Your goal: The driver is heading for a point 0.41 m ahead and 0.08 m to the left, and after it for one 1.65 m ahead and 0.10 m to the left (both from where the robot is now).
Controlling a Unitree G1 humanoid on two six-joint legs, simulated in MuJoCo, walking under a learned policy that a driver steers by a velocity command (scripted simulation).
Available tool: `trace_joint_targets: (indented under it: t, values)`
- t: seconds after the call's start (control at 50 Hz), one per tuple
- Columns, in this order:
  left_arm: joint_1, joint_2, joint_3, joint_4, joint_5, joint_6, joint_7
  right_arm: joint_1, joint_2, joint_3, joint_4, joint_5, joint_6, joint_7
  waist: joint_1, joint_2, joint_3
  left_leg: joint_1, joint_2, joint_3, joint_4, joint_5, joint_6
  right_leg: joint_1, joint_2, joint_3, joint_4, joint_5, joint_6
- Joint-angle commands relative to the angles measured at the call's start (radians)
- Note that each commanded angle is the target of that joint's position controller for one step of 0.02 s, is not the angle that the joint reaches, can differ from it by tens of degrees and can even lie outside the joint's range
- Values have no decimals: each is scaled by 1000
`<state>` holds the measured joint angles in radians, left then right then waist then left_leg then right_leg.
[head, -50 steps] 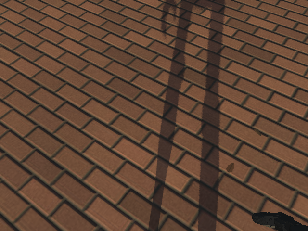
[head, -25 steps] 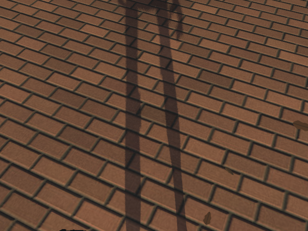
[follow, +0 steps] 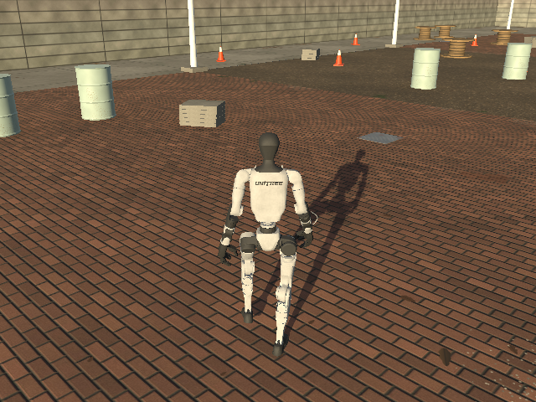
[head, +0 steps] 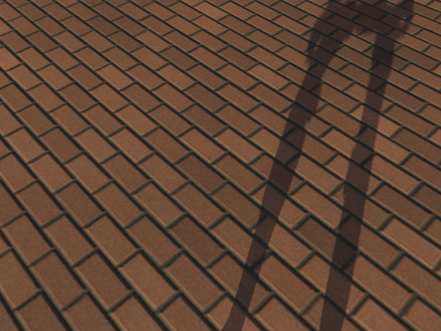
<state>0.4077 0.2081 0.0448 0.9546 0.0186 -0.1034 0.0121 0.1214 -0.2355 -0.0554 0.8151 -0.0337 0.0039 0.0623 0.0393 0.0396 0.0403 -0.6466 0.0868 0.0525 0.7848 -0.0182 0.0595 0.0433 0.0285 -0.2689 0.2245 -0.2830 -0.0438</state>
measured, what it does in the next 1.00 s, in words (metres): walks ahead: left foot, then right foot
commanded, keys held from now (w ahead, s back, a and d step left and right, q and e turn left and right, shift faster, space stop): w+q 0.32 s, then q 0.10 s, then e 0.58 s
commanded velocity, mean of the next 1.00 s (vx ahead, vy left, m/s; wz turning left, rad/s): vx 0.27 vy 0.00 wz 0.15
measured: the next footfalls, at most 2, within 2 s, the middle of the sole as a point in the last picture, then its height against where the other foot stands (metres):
left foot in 0.14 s outside the picture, level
right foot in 0.64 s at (236, 324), level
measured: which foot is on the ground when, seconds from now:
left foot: up 0.00-0.12, down 0.14-0.66, up 0.68-1.00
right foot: down 0.00-0.16, up 0.18-0.62, down 0.64-1.00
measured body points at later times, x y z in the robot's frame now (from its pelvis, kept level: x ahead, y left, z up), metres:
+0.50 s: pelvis +0.25 +0.05 +0.00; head +0.29 +0.08 +0.45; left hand +0.35 +0.34 -0.12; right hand +0.34 -0.22 -0.12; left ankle +0.18 +0.09 -0.74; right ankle +0.43 -0.07 -0.68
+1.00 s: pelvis +0.36 +0.06 +0.00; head +0.40 +0.05 +0.44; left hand +0.40 +0.35 -0.12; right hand +0.51 -0.19 -0.14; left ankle +0.35 +0.21 -0.70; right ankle +0.46 +0.01 -0.74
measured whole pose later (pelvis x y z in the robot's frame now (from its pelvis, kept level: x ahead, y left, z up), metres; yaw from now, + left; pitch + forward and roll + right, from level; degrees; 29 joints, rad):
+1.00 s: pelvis +0.36 +0.06 +0.00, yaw +6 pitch +1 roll +1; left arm 0.25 0.27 0.07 0.81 0.02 0.04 -0.01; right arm 0.16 -0.26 -0.03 0.80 -0.02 0.05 -0.03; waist 0.04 0.01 0.06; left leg -0.44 -0.01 -0.08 0.88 -0.41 -0.03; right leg -0.35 0.13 0.11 0.39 -0.04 -0.09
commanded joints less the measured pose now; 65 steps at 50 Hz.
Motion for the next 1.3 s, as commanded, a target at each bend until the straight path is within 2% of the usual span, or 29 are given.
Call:
trace_joint_targets:
  t: [0.02,0.1,0.14,0.16,0.18,0.2,0.24,0.28,0.32,0.42,0.54,0.58,0.62,0.64,0.66,0.68,0.7,0.74,0.76,0.8,0.94,1.06,1.14,1.16,1.18,1.2,1.22,1.24,1.3]
  values:
    - [37,142,27,-30,2,-2,11,-123,-26,6,-102,-4,-15,9,9,-104,68,-14,-21,61,-98,-31,32,21,-300,62,-38,552,-80]
    - [22,194,39,-25,6,25,21,-32,-59,-11,-91,-8,-15,-4,-52,-147,-14,175,-135,130,-154,-233,111,95,-312,1,221,1051,-67]
    - [1,213,44,-40,1,44,16,210,-111,-43,-17,-17,-31,-22,-162,-101,-155,494,-185,92,-282,-223,168,-26,-294,-17,608,919,-41]
    - [7,153,29,-86,-11,40,9,317,-220,-77,2,-28,-33,-38,-191,30,-257,782,38,-224,-323,-348,248,-332,-233,-18,934,481,1]
    - [-27,115,27,-162,-12,28,-8,265,-305,-96,-22,-1,-25,-40,-128,181,-302,950,263,-771,-467,-245,382,-699,-5,122,1238,-263,55]
    - [-153,159,32,-189,1,18,-13,274,-279,-90,-19,17,-14,-46,-162,7,-226,904,245,-686,-504,-168,359,-805,-63,285,1240,-180,46]
    - [-139,134,23,-180,-10,1,-14,185,-181,-62,-10,24,-22,-56,-72,-72,-48,657,171,-459,-528,22,276,-745,-139,290,1061,-49,37]
    - [-99,127,22,-170,25,35,-16,129,-137,-45,-21,33,-39,-61,-13,-52,-38,534,85,-343,-549,137,235,-629,-158,297,962,-34,58]
    - [-101,116,21,-179,34,64,-24,156,-150,-44,-16,38,-59,-56,-4,-40,-50,503,52,-311,-559,207,236,-613,-150,281,911,-20,79]
    - [-241,111,14,-237,22,79,-19,244,-184,-49,-6,33,-55,-61,-40,7,-33,511,2,-247,-478,607,168,-663,-108,251,739,109,107]
    - [-318,92,-10,-241,6,65,-24,297,-126,-18,18,20,-48,-79,-101,48,-54,639,9,-185,-448,652,83,-577,-61,213,451,265,42]
    - [-280,110,-7,-222,7,56,-21,276,-134,-14,22,12,-51,-86,-82,58,-53,657,37,-190,-406,683,74,-498,-40,218,390,221,6]
    - [-142,142,5,-170,10,43,-13,229,-156,-17,21,14,-55,-94,-12,44,-73,676,45,-180,-274,756,59,-365,-4,226,280,204,-36]
    - [-57,151,9,-143,11,29,-9,202,-169,-19,16,23,-56,-95,41,5,-99,652,8,-147,-131,659,42,-247,-23,249,168,374,-56]
    - [22,221,23,-136,13,21,-4,206,-161,-15,-22,25,-62,-98,53,-102,-196,523,-77,-101,124,278,17,-63,-199,456,227,850,-110]
    - [-38,277,35,-152,-4,34,-10,375,-78,-5,-12,43,-49,-93,-62,-303,-302,299,-240,-54,402,-565,-33,100,-439,751,254,1305,-323]
    - [-68,225,30,-168,-40,49,-23,356,-127,-4,14,3,-30,-92,-55,-167,-307,253,-194,-121,455,-570,-31,36,-409,800,186,1116,-337]
    - [-170,168,21,-193,-30,73,-24,227,-140,-10,-4,-9,-13,-87,-60,-66,-116,178,-139,-125,455,-484,-45,-154,-298,660,113,715,-270]
    - [-177,160,20,-193,-25,81,-19,193,-137,-10,-17,-5,0,-83,-63,-78,-76,179,-117,-121,411,-456,-54,-217,-254,616,81,609,-237]
    - [-170,169,27,-186,-15,95,-15,199,-115,-3,-23,-1,22,-79,-73,-118,-89,231,-120,-100,350,-411,-72,-282,-191,576,50,456,-199]
    - [-149,213,59,-197,-3,127,-14,100,-109,0,-57,9,44,-96,-25,-170,-91,194,-118,-100,136,-389,-98,-304,-152,674,-21,-73,-166]
    - [-168,222,75,-208,4,147,-18,99,-107,6,-71,27,23,-106,-14,-179,-91,280,-150,-105,-30,-405,-69,-322,-142,758,-17,-108,-139]
    - [-231,209,77,-224,-11,158,-24,244,-117,4,-44,33,0,-124,-88,-186,-74,530,-176,-97,-411,-312,-8,-432,-75,766,5,-147,-49]
    - [-219,174,68,-234,-23,155,-21,248,-186,-12,-50,21,-6,-135,-76,-80,-59,587,-46,-231,-564,-392,23,-509,4,689,113,-224,14]
    - [-199,122,59,-255,-38,148,-18,173,-296,-37,-91,9,-3,-136,-46,175,-66,574,241,-565,-662,-530,122,-627,168,456,421,-246,55]
    - [-209,209,79,-235,10,140,-12,67,-274,-33,-110,-7,1,-128,-27,96,4,402,304,-554,-650,-396,179,-643,115,386,645,-227,66]
    - [-194,225,87,-222,16,140,-17,40,-195,-12,-124,-3,-3,-124,2,33,-6,343,245,-454,-604,-240,172,-559,86,393,769,-179,63]
    - [-154,208,84,-205,17,145,-24,0,-154,0,-129,3,-7,-119,35,23,-7,339,173,-337,-569,-125,137,-544,83,384,852,-128,60]
    - [-132,193,74,-193,10,167,-43,26,-146,4,-146,6,-9,-114,7,91,-33,467,106,-184,-501,120,121,-607,61,329,962,-103,84]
